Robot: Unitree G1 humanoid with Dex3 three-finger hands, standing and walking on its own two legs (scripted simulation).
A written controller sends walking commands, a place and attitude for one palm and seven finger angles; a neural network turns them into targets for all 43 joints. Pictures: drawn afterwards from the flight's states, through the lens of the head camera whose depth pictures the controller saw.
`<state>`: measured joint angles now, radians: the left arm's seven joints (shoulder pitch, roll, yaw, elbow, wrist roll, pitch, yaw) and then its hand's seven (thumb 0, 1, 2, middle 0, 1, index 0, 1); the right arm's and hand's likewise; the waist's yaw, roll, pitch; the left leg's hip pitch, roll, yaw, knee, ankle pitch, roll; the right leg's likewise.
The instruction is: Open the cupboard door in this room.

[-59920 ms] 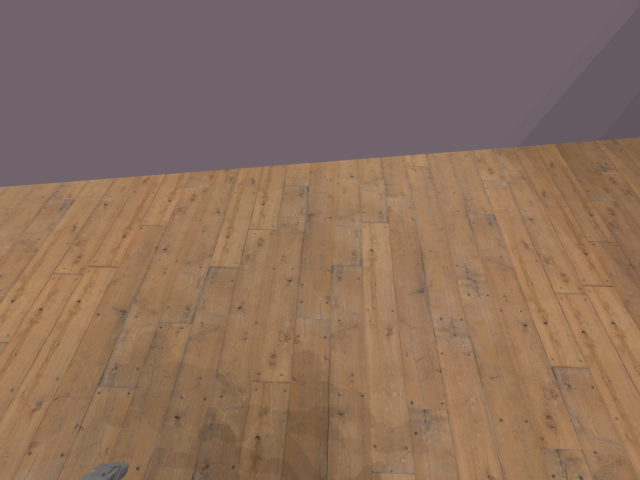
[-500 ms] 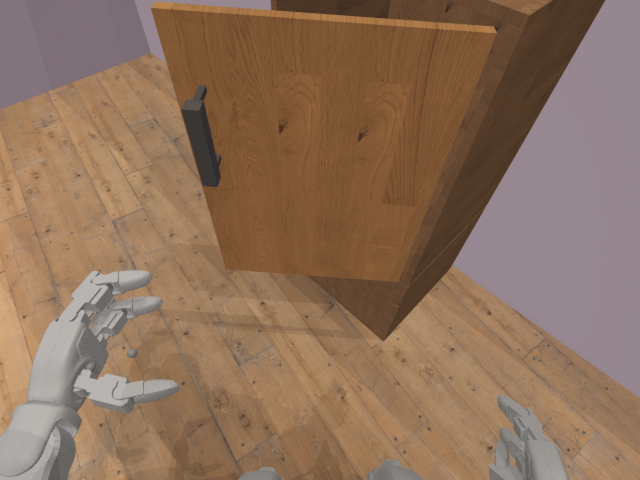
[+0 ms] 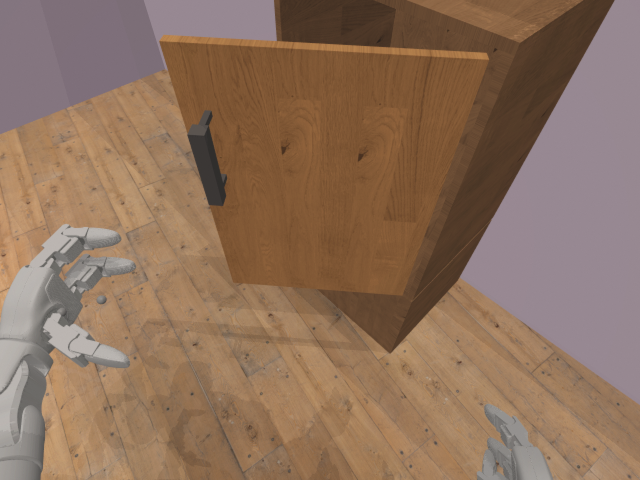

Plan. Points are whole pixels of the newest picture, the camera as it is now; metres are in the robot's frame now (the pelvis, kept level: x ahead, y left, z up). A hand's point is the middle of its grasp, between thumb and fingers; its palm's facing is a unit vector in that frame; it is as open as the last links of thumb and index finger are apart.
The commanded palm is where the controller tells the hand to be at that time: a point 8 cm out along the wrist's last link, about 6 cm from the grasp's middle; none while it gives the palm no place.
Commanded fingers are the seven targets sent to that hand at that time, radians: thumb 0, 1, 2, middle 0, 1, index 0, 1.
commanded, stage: raise the hand with hooked fingers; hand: left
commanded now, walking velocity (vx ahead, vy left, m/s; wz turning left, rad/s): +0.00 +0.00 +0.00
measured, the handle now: (212, 159) +0.55 +0.22 +0.06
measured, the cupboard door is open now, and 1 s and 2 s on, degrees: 41 41 41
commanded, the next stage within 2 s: move the hooked fingers beside the handle in 0.52 s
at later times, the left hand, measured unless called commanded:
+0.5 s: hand (108, 296) +0.29 +0.27 +0.09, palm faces +0.04 -1.00 -0.03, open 14.0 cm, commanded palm +0.26 +0.31 +0.09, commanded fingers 0.00 -0.50 0.30 -0.30 -1.20 -0.30 -1.20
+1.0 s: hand (123, 257) +0.34 +0.27 +0.08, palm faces +0.01 -1.00 -0.01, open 14.0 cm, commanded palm +0.32 +0.32 +0.08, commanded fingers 0.00 -0.50 0.30 -0.30 -1.20 -0.30 -1.20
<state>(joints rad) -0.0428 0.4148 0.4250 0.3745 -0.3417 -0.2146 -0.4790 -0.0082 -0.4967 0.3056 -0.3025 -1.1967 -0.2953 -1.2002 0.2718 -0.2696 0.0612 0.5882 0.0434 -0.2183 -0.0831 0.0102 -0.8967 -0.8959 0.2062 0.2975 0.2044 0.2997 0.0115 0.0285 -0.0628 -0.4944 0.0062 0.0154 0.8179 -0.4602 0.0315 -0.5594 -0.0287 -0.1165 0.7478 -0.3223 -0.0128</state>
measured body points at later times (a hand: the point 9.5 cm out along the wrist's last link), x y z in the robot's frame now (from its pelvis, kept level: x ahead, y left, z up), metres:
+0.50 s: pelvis -0.01 -0.01 +0.00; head +0.03 -0.01 +0.45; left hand +0.28 +0.32 +0.09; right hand +0.14 -0.26 -0.08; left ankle -0.03 +0.09 -0.71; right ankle +0.03 -0.12 -0.71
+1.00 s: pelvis -0.01 -0.01 +0.00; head +0.05 +0.00 +0.45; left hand +0.34 +0.32 +0.09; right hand +0.11 -0.27 -0.09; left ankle -0.03 +0.09 -0.71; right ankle +0.03 -0.12 -0.71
